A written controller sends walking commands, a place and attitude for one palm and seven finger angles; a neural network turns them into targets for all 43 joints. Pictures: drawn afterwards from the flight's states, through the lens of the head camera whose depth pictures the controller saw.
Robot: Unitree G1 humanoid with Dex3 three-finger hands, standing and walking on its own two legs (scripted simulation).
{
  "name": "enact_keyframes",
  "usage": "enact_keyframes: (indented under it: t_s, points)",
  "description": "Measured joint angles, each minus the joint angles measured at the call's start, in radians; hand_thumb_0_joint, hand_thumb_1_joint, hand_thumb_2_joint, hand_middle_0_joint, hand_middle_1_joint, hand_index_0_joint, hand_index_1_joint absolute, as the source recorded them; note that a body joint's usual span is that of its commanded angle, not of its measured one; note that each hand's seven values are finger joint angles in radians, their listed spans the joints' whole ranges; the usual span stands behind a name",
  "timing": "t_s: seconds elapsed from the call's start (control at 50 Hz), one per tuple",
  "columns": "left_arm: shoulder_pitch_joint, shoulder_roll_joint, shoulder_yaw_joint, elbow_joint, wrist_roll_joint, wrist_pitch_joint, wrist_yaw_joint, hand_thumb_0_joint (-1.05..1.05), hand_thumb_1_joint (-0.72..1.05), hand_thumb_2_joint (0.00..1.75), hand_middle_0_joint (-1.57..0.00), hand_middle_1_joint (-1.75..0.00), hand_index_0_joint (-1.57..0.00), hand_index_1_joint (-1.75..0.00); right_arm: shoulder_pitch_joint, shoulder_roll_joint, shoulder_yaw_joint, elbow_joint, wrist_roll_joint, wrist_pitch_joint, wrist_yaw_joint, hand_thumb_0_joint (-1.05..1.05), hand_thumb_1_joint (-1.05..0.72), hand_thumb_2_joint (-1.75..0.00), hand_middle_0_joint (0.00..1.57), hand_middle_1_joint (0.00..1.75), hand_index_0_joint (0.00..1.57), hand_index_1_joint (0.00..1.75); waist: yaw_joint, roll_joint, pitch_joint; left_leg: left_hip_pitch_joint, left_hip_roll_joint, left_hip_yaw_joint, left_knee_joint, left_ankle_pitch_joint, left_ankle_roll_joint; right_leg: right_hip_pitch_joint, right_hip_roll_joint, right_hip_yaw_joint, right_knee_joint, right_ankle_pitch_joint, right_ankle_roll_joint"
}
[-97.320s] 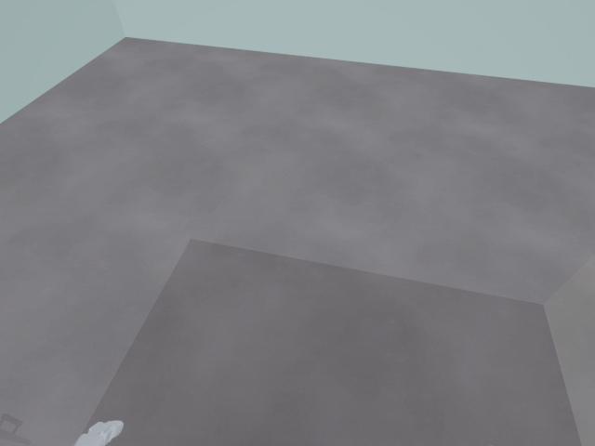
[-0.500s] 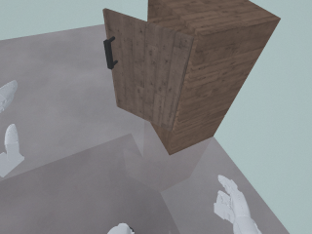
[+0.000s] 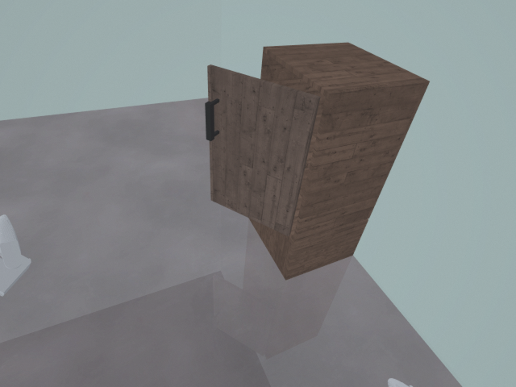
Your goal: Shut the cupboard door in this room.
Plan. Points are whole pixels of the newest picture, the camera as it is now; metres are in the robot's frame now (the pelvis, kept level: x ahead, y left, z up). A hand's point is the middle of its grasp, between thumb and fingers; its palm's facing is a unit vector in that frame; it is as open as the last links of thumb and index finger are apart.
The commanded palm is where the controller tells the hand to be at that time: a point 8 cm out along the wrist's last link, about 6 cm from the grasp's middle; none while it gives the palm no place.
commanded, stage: stop stepping back and stand still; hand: left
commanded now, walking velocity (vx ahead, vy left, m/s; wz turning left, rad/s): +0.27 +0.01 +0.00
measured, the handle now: (213, 119) +0.98 +0.23 -0.05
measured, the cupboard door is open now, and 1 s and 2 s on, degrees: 36 36 36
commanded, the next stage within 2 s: let the arm hang, fingers relaxed in 1.02 s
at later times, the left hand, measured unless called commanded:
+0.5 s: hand out of the picture +0.13 +0.29 +0.18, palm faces +0.54 -0.72 -0.45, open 7.4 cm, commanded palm +0.07 +0.31 +0.18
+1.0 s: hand (16, 278) +0.18 +0.29 +0.16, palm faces +0.42 -0.76 -0.50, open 7.4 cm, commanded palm +0.11 +0.33 +0.18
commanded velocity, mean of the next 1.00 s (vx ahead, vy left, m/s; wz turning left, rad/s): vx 0.09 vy -0.02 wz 0.00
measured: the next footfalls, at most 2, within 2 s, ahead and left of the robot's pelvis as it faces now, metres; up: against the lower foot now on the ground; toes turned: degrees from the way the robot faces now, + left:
left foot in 0.10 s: +0.03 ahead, +0.14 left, +0.00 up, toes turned +4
right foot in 0.42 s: -0.05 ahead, -0.08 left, +0.00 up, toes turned -2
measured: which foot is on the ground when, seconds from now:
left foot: up 0.00-0.08, down 0.10-0.42, up 0.44-0.70, down 0.72-1.00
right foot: down 0.00-0.10, up 0.12-0.40, down 0.42-1.00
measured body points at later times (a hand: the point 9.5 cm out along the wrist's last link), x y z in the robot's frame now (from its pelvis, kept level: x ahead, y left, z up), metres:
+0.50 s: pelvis -0.06 +0.01 -0.01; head -0.08 +0.00 +0.44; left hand +0.09 +0.32 +0.20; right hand +0.08 -0.22 -0.12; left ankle -0.03 +0.13 -0.69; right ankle -0.09 -0.08 -0.74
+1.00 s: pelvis -0.02 +0.03 +0.00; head -0.01 +0.03 +0.44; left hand +0.15 +0.33 +0.19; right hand +0.15 -0.18 -0.09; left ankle +0.01 +0.14 -0.74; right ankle -0.09 -0.08 -0.74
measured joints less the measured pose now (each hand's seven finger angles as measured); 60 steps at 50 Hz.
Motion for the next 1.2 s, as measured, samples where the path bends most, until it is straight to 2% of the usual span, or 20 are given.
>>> enact_keyframes:
  t_s: [0.06, 0.1, 0.12, 0.18, 0.24, 0.36, 0.4, 0.42, 0.44, 0.5, 0.54, 0.62, 0.72, 0.8, 0.86, 0.92, 1.0, 1.12, 1.16, 1.2]
  points:
    - [-0.085, -0.019, -0.013, 0.082, 0.000, 0.005, 0.014, 0.01, 0.89, 0.90, -0.21, -0.30, -0.21, -0.30, 0.002, -0.019, -0.003, 0.006, 0.005, -0.019, -0.013, 0.02, -0.90, -0.90, 0.20, 0.30, 0.20, 0.30, -0.014, 0.035, -0.011, 0.110, 0.044, 0.014, -0.166, -0.043, 0.014, -0.041, -0.018, -0.030, 0.045, -0.044, 0.016]
    - [-0.128, -0.031, -0.028, 0.118, -0.005, 0.019, 0.020, 0.01, 0.89, 0.90, -0.21, -0.30, -0.21, -0.30, -0.011, -0.033, -0.009, -0.002, 0.009, -0.034, -0.022, 0.02, -0.90, -0.90, 0.20, 0.30, 0.20, 0.30, -0.038, 0.059, 0.011, 0.168, 0.042, 0.009, -0.282, -0.050, 0.026, -0.088, -0.026, -0.035, 0.120, -0.096, 0.027]
    - [-0.135, -0.033, -0.029, 0.132, -0.007, 0.027, 0.020, 0.01, 0.89, 0.90, -0.21, -0.30, -0.20, -0.30, -0.026, -0.029, -0.010, -0.003, 0.012, -0.039, -0.025, 0.02, -0.90, -0.90, 0.20, 0.30, 0.20, 0.30, -0.052, 0.054, 0.035, 0.162, 0.031, 0.012, -0.279, 0.009, 0.026, -0.112, -0.026, -0.013, 0.184, -0.143, 0.039]
    - [-0.075, -0.025, -0.021, 0.149, -0.001, 0.040, 0.000, 0.02, 0.89, 0.90, -0.21, -0.30, -0.20, -0.30, -0.036, 0.009, -0.003, -0.007, 0.012, -0.049, -0.012, 0.02, -0.90, -0.90, 0.20, 0.30, 0.20, 0.30, -0.083, 0.037, 0.071, 0.175, 0.019, 0.031, -0.295, 0.076, 0.026, -0.195, 0.000, 0.028, 0.457, -0.127, 0.063]
    - [0.013, -0.007, -0.021, 0.098, 0.008, 0.044, -0.021, 0.02, 0.89, 0.90, -0.21, -0.30, -0.20, -0.30, -0.003, 0.047, 0.007, -0.002, 0.010, -0.054, 0.010, 0.02, -0.90, -0.90, 0.20, 0.30, 0.20, 0.30, -0.088, 0.026, 0.065, 0.193, 0.028, 0.025, -0.365, 0.116, 0.023, -0.212, 0.013, 0.009, 0.549, -0.049, 0.069]
    - [0.081, 0.008, -0.006, -0.018, 0.012, 0.026, -0.007, 0.02, 0.89, 0.90, -0.21, -0.30, -0.21, -0.30, 0.033, 0.059, 0.022, 0.018, -0.005, -0.052, 0.014, 0.02, -0.90, -0.90, 0.20, 0.30, 0.20, 0.30, -0.037, 0.051, 0.047, 0.186, 0.069, 0.009, -0.438, 0.165, -0.003, -0.010, 0.027, -0.069, 0.210, -0.122, 0.051]
    - [0.053, 0.020, 0.008, -0.004, 0.012, 0.030, 0.004, 0.02, 0.89, 0.90, -0.21, -0.30, -0.21, -0.30, 0.025, 0.052, 0.020, 0.013, -0.004, -0.048, 0.009, 0.02, -0.90, -0.90, 0.20, 0.30, 0.20, 0.30, -0.029, 0.059, 0.038, 0.147, 0.065, 0.008, -0.391, 0.116, -0.008, 0.090, 0.031, -0.079, 0.063, -0.157, 0.035]
    - [0.035, 0.030, 0.019, 0.007, 0.011, 0.033, 0.009, 0.02, 0.89, 0.90, -0.21, -0.30, -0.21, -0.30, 0.016, 0.047, 0.018, 0.004, -0.002, -0.045, 0.009, 0.02, -0.90, -0.90, 0.20, 0.30, 0.20, 0.30, -0.025, 0.051, 0.033, 0.106, 0.055, 0.017, -0.333, 0.061, -0.005, 0.126, 0.025, -0.055, -0.006, -0.173, 0.013]
    - [0.006, 0.021, 0.017, 0.027, 0.011, 0.034, 0.011, 0.02, 0.89, 0.90, -0.21, -0.30, -0.21, -0.30, -0.005, 0.034, 0.012, 0.008, 0.002, -0.040, 0.009, 0.02, -0.90, -0.90, 0.20, 0.30, 0.20, 0.30, -0.014, 0.064, 0.038, 0.060, 0.056, 0.011, -0.244, 0.007, -0.003, 0.114, 0.026, -0.050, -0.021, -0.082, -0.001]
    - [-0.057, -0.024, -0.018, 0.102, 0.006, 0.032, 0.007, 0.02, 0.89, 0.90, -0.21, -0.30, -0.21, -0.30, -0.061, -0.005, -0.009, 0.049, 0.006, -0.027, 0.010, 0.02, -0.90, -0.90, 0.20, 0.30, 0.20, 0.30, -0.006, 0.096, 0.070, -0.037, 0.036, -0.012, 0.042, -0.032, -0.016, 0.118, 0.022, -0.059, 0.009, -0.035, 0.005]
    - [-0.047, -0.047, -0.029, 0.129, 0.003, 0.029, 0.006, 0.02, 0.89, 0.90, -0.21, -0.30, -0.21, -0.30, -0.072, -0.017, -0.016, 0.048, 0.012, -0.021, 0.012, 0.02, -0.90, -0.90, 0.20, 0.30, 0.20, 0.30, -0.004, 0.082, 0.067, -0.061, 0.027, 0.005, 0.108, 0.006, -0.024, 0.133, 0.005, -0.045, -0.001, -0.045, 0.014]
    - [-0.001, -0.068, -0.053, 0.115, 0.000, 0.018, 0.001, 0.02, 0.89, 0.90, -0.21, -0.30, -0.21, -0.30, -0.079, -0.032, -0.024, 0.012, 0.015, -0.033, -0.001, 0.02, -0.90, -0.90, 0.20, 0.30, 0.20, 0.30, -0.014, 0.054, 0.079, -0.018, 0.044, 0.035, -0.056, 0.076, -0.016, 0.159, -0.011, -0.033, -0.019, -0.050, 0.023]
    - [-0.004, -0.045, -0.063, 0.019, -0.005, -0.003, 0.000, 0.02, 0.89, 0.90, -0.21, -0.30, -0.21, -0.30, -0.078, -0.055, -0.037, -0.019, 0.014, -0.064, -0.020, 0.02, -0.91, -0.90, 0.20, 0.30, 0.20, 0.30, -0.008, 0.056, 0.106, 0.134, 0.052, 0.044, -0.350, 0.164, -0.002, 0.167, 0.005, -0.050, 0.033, -0.102, 0.040]
    - [-0.029, 0.001, -0.004, 0.010, -0.014, -0.014, 0.005, 0.02, 0.89, 0.90, -0.22, -0.30, -0.21, -0.30, -0.118, -0.017, -0.034, -0.030, 0.020, -0.059, -0.022, 0.02, -0.91, -0.90, 0.20, 0.30, 0.20, 0.30, -0.008, 0.009, 0.133, 0.146, 0.025, 0.073, -0.348, 0.131, 0.005, 0.141, -0.024, -0.002, 0.101, -0.108, 0.063]
    - [-0.030, 0.025, 0.028, 0.027, -0.017, -0.003, 0.001, 0.02, 0.89, 0.90, -0.21, -0.30, -0.21, -0.30, -0.132, 0.010, -0.015, -0.052, 0.017, -0.073, -0.010, 0.02, -0.91, -0.90, 0.20, 0.30, 0.20, 0.30, -0.022, 0.020, 0.132, 0.141, 0.026, 0.077, -0.360, 0.141, 0.006, 0.143, -0.018, 0.013, 0.065, -0.111, 0.069]
    - [-0.015, 0.016, 0.022, 0.033, -0.020, 0.003, -0.005, 0.02, 0.89, 0.90, -0.21, -0.30, -0.21, -0.30, -0.137, 0.023, 0.008, -0.060, 0.023, -0.074, 0.005, 0.01, -0.91, -0.90, 0.20, 0.30, 0.20, 0.30, -0.031, 0.059, 0.126, 0.128, 0.043, 0.065, -0.368, 0.146, 0.002, 0.161, 0.004, 0.004, -0.009, -0.087, 0.058]
    - [0.043, 0.003, -0.006, 0.023, -0.029, 0.015, -0.015, 0.02, 0.89, 0.90, -0.21, -0.30, -0.21, -0.30, -0.127, 0.033, 0.025, -0.056, 0.028, -0.045, 0.016, 0.01, -0.90, -0.90, 0.20, 0.30, 0.20, 0.30, -0.035, 0.079, 0.105, 0.114, 0.051, 0.066, -0.370, 0.145, -0.001, 0.156, 0.012, 0.007, -0.032, -0.071, 0.057]
    - [0.063, -0.008, -0.032, 0.055, -0.032, 0.051, -0.021, 0.02, 0.89, 0.90, -0.22, -0.30, -0.21, -0.30, -0.093, 0.022, 0.023, -0.032, 0.028, -0.007, -0.004, 0.01, -0.90, -0.90, 0.20, 0.30, 0.20, 0.30, -0.026, 0.067, 0.079, 0.131, 0.040, 0.071, -0.379, 0.142, 0.005, 0.168, 0.001, 0.010, -0.033, -0.077, 0.066]
    - [-0.022, -0.006, -0.099, 0.189, -0.005, 0.056, -0.055, 0.01, 0.89, 0.90, -0.21, -0.30, -0.21, -0.30, -0.097, -0.018, 0.009, 0.008, 0.033, -0.039, 0.034, 0.01, -0.90, -0.90, 0.20, 0.30, 0.20, 0.30, -0.013, 0.086, 0.073, 0.110, 0.034, 0.062, -0.356, 0.141, 0.011, 0.146, -0.006, -0.003, 0.004, -0.079, 0.070]
    - [-0.123, -0.030, -0.192, 0.401, 0.017, 0.131, -0.099, 0.01, 0.89, 0.90, -0.21, -0.30, -0.20, -0.30, -0.124, -0.071, 0.002, 0.050, 0.024, -0.030, 0.063, 0.01, -0.90, -0.90, 0.20, 0.30, 0.20, 0.30, -0.004, 0.111, 0.067, 0.085, 0.022, 0.063, -0.325, 0.134, 0.021, 0.119, -0.021, -0.004, 0.045, -0.105, 0.075]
